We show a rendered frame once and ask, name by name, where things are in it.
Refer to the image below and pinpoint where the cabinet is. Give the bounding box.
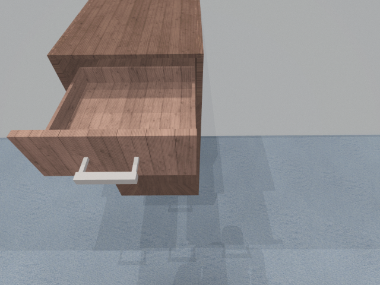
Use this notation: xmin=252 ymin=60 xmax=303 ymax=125
xmin=47 ymin=0 xmax=204 ymax=195

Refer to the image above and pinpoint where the drawer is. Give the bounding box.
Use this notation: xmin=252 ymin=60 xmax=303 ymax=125
xmin=7 ymin=66 xmax=197 ymax=176

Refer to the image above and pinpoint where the handle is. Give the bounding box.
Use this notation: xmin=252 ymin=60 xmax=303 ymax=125
xmin=73 ymin=157 xmax=140 ymax=185

